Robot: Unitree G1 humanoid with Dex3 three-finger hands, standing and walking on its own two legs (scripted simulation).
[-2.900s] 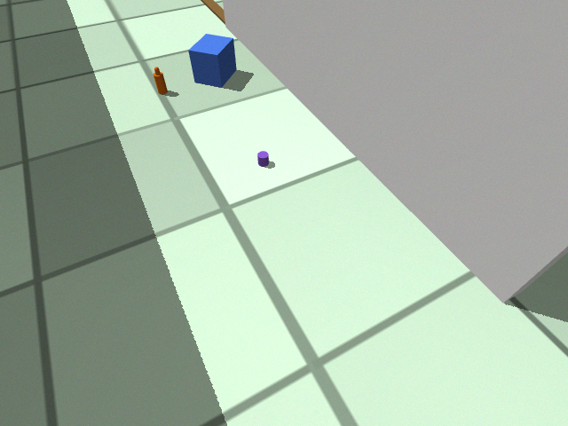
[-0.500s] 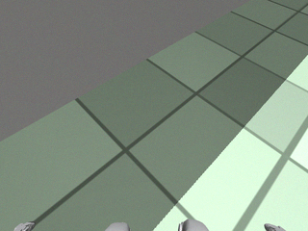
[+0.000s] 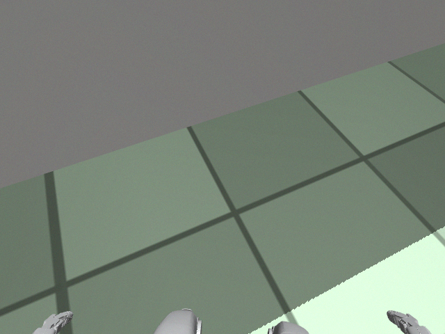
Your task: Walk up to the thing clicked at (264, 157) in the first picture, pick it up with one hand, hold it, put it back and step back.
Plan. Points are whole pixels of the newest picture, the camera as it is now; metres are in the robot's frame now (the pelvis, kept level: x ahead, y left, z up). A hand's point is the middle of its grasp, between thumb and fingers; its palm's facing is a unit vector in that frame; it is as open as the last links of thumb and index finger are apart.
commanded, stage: walk up
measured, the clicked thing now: out of the picture +0.15 -1.42 -0.72
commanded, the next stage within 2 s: stand in 1.20 s
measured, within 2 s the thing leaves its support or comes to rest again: neither
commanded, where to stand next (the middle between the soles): +0.08 +0.00 m, yaw +8 degrees
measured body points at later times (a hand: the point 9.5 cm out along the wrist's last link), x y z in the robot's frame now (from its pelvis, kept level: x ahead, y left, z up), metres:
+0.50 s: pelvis -0.01 +0.01 +0.00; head +0.01 +0.01 +0.45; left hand +0.00 +0.32 -0.12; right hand +0.14 -0.29 -0.11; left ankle +0.03 +0.13 -0.72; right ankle +0.03 -0.14 -0.71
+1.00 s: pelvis +0.02 +0.00 +0.02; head +0.03 +0.01 +0.47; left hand +0.05 +0.32 -0.10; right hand +0.18 -0.28 -0.10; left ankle +0.03 +0.13 -0.72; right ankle +0.03 -0.14 -0.72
